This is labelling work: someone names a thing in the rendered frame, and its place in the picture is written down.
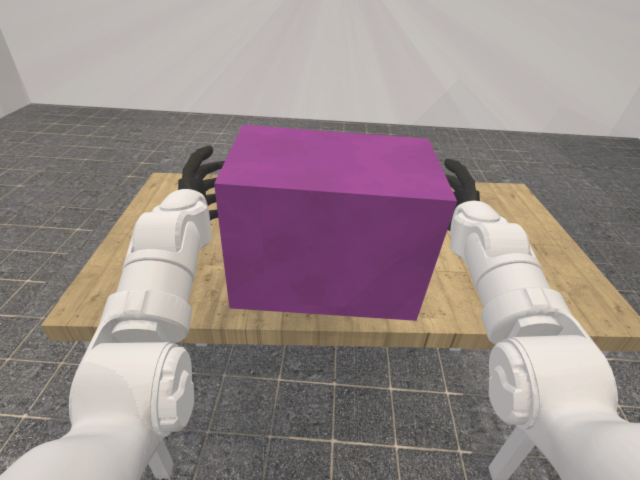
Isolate robot left hand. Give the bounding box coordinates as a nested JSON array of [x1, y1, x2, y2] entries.
[[178, 146, 225, 220]]

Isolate carton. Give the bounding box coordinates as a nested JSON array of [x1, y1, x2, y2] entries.
[[214, 125, 457, 321]]

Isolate robot right hand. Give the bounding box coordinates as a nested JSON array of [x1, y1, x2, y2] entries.
[[444, 159, 480, 231]]

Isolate left robot forearm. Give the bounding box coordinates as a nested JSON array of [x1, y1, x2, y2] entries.
[[69, 189, 212, 425]]

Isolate right robot upper arm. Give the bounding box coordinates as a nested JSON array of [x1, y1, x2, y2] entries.
[[489, 335, 640, 480]]

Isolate table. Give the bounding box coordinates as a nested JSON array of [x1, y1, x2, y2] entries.
[[41, 173, 640, 480]]

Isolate left robot upper arm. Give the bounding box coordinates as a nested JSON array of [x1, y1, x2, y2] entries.
[[0, 342, 194, 480]]

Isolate right robot forearm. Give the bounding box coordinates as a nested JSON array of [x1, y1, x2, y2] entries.
[[450, 201, 618, 410]]

